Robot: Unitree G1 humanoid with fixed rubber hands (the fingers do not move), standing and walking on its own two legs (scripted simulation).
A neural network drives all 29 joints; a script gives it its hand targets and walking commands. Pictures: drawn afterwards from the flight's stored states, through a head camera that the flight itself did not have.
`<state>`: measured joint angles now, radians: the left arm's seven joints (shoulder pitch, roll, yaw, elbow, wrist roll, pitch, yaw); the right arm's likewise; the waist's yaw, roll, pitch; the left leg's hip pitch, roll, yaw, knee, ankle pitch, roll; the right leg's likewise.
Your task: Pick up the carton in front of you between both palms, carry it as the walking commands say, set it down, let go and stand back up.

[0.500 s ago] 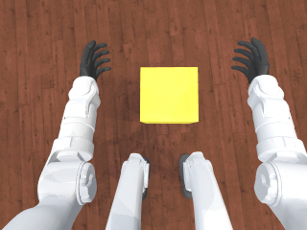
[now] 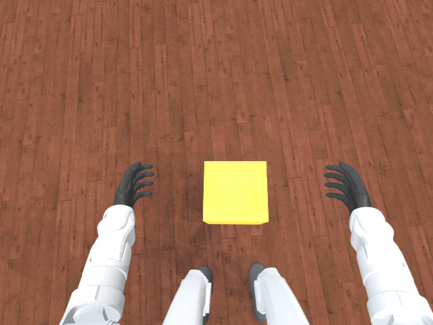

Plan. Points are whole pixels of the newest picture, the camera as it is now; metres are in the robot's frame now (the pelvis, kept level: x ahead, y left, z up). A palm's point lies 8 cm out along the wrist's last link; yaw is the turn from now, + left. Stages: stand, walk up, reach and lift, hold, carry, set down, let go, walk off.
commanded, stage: let go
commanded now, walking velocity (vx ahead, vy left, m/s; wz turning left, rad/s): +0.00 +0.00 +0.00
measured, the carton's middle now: (234, 195) +0.42 -0.01 -0.58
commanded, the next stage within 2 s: stand in 0.86 s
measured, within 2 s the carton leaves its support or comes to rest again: neither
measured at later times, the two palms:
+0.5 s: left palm (69, 287) +0.20 +0.24 +0.00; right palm (405, 289) +0.20 -0.23 +0.00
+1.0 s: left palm (64, 308) +0.17 +0.26 -0.02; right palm (422, 309) +0.17 -0.25 -0.01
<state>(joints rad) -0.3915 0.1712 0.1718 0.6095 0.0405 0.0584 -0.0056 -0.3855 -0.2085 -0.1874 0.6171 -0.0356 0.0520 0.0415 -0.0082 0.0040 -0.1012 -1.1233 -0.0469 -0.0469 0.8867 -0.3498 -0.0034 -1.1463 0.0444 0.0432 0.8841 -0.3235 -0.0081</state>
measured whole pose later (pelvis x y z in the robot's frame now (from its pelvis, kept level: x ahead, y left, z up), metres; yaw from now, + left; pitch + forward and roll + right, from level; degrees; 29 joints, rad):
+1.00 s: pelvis +0.05 +0.01 +0.06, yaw -2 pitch +0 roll +0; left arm 0.29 0.25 0.03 0.63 0.04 -0.03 0.00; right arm 0.26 -0.26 -0.04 0.58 -0.05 -0.02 -0.01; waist 0.00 0.01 -0.01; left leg -0.18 -0.01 -0.01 0.51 -0.33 0.01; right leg -0.21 0.04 0.06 0.50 -0.29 -0.01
